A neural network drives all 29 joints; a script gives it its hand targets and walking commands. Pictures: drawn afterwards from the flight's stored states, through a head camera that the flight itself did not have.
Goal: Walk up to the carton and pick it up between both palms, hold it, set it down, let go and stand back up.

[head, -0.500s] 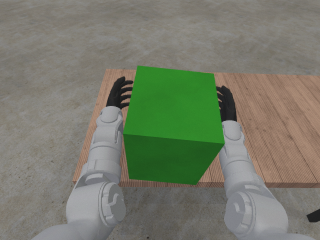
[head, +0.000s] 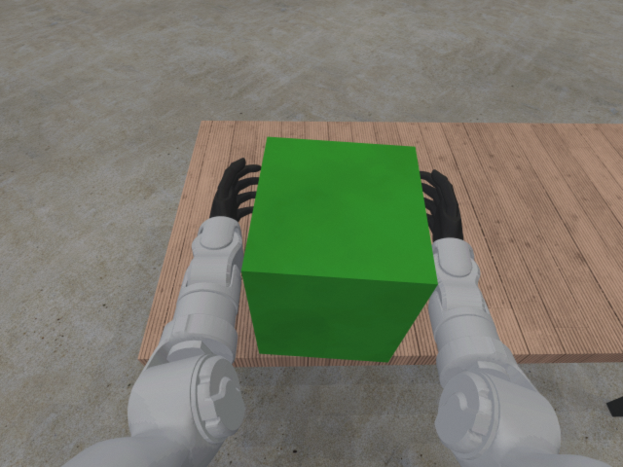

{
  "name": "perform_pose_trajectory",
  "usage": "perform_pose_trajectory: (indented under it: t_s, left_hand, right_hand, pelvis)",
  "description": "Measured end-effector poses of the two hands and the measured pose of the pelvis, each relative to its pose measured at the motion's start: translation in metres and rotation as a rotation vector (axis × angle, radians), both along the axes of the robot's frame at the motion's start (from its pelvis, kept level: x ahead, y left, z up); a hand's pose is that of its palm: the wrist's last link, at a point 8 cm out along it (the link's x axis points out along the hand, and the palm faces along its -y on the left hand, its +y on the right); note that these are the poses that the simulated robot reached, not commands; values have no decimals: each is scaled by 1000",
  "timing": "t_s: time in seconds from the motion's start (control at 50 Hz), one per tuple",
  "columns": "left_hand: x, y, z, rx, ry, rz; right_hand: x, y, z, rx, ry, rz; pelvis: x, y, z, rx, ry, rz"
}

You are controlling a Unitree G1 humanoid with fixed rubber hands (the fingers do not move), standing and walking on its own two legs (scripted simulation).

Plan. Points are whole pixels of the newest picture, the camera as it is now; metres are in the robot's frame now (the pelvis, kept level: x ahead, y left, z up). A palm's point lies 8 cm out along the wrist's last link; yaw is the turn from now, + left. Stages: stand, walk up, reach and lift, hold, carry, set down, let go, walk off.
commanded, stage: set down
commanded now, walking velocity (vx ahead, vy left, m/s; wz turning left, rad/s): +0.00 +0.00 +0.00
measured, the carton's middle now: (331, 257) +0.39 +0.00 +0.02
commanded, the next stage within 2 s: none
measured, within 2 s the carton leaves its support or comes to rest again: rests again in 0.98 s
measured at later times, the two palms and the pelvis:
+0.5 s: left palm (223, 225) +0.40 +0.15 +0.07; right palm (438, 240) +0.38 -0.14 +0.07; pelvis -0.01 +0.00 +0.00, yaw +0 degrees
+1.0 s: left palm (233, 236) +0.41 +0.14 +0.04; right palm (438, 249) +0.39 -0.15 +0.05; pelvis -0.01 +0.00 +0.00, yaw +0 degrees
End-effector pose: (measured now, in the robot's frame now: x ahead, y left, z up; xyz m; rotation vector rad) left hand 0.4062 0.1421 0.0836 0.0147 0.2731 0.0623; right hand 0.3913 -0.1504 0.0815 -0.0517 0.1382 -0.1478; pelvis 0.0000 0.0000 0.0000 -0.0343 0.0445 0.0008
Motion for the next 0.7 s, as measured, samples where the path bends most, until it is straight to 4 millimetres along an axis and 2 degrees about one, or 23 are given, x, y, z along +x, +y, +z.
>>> perform_pose_trajectory:
  t_s: [0.28,0.56,0.7]
  left_hand:
    - [-4,7,-22,-21,30,-1]
    - [-4,4,-12,-2,18,-18]
    - [-5,0,-20,-17,39,-24]
  right_hand:
    - [-2,7,-10,-14,31,2]
    - [-9,4,-9,4,20,-17]
    - [-11,0,-11,-10,43,-19]
  pelvis:
    - [-3,0,0,2,32,3]
    - [-12,4,0,3,50,2]
    - [-14,1,0,7,50,2]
